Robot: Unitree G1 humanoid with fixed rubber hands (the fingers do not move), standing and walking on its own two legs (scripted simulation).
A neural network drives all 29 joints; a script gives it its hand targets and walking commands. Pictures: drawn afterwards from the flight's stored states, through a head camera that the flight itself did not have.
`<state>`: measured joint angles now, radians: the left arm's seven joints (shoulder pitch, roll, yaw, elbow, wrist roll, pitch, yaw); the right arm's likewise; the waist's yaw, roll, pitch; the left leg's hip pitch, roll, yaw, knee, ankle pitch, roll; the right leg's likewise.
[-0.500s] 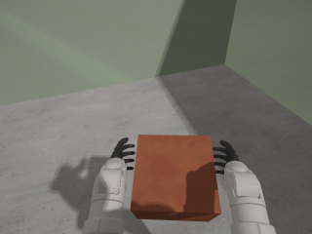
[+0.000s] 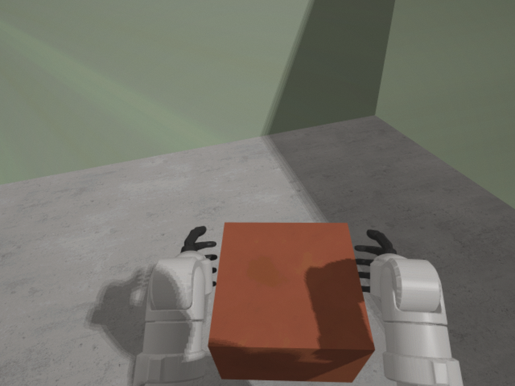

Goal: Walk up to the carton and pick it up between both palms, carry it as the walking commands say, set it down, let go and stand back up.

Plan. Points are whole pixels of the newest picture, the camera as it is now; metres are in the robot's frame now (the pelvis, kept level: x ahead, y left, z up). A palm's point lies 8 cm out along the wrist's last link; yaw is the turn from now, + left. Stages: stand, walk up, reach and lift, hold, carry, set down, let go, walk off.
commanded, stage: carry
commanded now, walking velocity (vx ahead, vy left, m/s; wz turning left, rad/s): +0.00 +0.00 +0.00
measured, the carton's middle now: (285, 299) +0.28 -0.01 +0.01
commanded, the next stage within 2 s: hold in 1.24 s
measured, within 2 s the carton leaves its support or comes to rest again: neither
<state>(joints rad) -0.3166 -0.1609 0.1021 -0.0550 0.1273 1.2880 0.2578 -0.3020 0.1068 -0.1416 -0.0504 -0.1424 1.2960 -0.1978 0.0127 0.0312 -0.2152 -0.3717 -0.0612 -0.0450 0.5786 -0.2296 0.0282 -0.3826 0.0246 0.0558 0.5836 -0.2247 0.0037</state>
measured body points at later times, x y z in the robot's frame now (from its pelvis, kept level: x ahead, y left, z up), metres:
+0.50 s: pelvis +0.01 -0.01 +0.00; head -0.04 -0.01 +0.45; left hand +0.30 +0.13 +0.10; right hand +0.30 -0.17 +0.09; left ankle +0.04 +0.10 -0.73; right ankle +0.05 -0.12 -0.73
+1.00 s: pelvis +0.02 +0.00 +0.00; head -0.02 -0.01 +0.45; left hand +0.31 +0.14 +0.10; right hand +0.31 -0.16 +0.09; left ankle +0.04 +0.10 -0.73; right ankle +0.05 -0.12 -0.73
